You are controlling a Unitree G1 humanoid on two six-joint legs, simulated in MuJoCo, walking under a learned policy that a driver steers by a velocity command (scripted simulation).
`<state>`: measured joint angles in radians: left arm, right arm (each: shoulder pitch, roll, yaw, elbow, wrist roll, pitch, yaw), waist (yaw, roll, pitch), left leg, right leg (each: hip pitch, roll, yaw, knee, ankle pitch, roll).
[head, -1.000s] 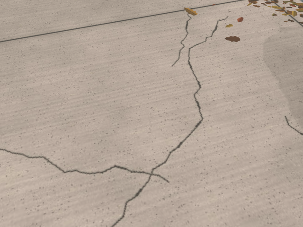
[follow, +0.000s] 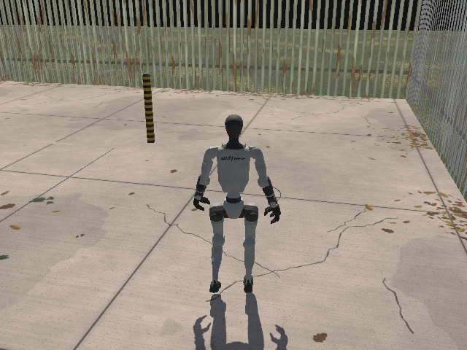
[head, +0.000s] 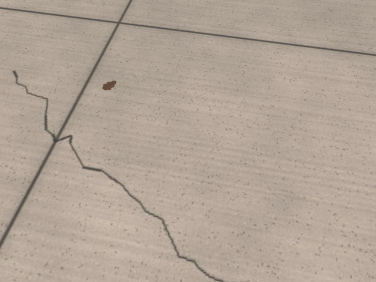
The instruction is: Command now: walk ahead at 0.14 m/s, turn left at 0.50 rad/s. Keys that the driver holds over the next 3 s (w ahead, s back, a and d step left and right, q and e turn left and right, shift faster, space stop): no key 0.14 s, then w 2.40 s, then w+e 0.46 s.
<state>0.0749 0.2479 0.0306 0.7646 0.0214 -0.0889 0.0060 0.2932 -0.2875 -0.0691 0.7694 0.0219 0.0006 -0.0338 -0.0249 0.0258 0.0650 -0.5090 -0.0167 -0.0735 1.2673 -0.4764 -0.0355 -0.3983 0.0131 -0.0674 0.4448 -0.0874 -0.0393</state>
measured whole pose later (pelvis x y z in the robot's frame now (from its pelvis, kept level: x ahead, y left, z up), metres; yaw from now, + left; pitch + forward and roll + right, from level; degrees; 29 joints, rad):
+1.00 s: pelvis +0.37 -0.01 +0.01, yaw +4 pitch +2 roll -1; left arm 0.28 0.25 0.05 0.90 0.00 -0.10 -0.04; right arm 0.25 -0.29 -0.06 0.76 0.01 -0.07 -0.02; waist 0.03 0.05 0.00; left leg -0.62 0.12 -0.04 1.09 -0.23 0.02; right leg -0.19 0.06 -0.06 0.32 -0.17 -0.08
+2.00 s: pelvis +0.93 +0.02 +0.00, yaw +4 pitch +2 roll +0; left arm 0.19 0.26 0.05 0.83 0.00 -0.09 -0.04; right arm 0.30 -0.29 -0.05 0.88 0.02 -0.09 0.00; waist 0.00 0.03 0.02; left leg -0.41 0.04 -0.03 1.15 -0.37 0.04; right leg -0.35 0.02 -0.06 0.47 -0.16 -0.06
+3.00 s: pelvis +1.49 +0.06 -0.02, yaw -8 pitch +2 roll +1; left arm 0.08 0.26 0.07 0.76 -0.02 -0.05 -0.05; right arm 0.30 -0.27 -0.07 0.95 0.00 -0.04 -0.03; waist -0.03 -0.01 0.03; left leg 0.02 0.07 0.21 0.61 -0.47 -0.02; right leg -0.52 0.01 -0.06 0.61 -0.13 -0.10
